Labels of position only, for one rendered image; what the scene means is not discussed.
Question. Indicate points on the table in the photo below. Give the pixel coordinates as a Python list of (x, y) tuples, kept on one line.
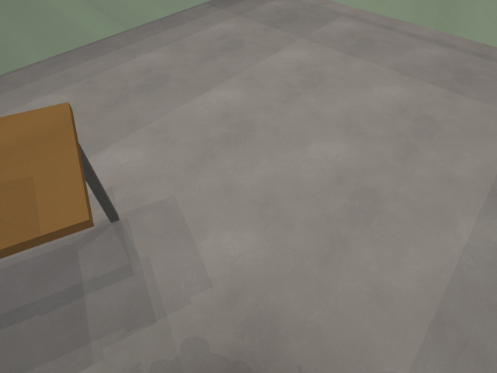
[(43, 175)]

